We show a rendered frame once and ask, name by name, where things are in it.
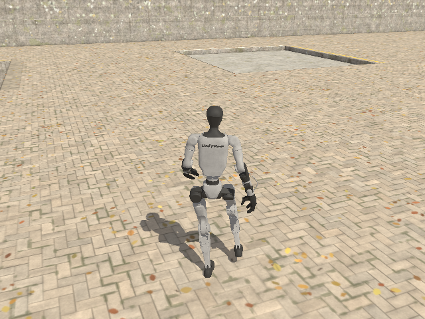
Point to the robot right thigh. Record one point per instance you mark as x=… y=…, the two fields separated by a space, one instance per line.
x=228 y=194

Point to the right robot upper arm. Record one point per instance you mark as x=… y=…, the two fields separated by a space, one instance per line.
x=237 y=153

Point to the left robot forearm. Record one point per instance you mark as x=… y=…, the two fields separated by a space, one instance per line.
x=185 y=170

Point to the robot right foot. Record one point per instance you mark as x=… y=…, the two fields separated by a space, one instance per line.
x=238 y=252

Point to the right robot hand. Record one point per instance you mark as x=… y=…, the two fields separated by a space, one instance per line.
x=252 y=203

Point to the left robot hand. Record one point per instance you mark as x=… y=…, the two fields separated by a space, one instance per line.
x=193 y=171

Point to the left robot upper arm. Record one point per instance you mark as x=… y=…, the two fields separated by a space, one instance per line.
x=189 y=150

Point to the right robot forearm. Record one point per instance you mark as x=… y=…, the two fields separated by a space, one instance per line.
x=244 y=176

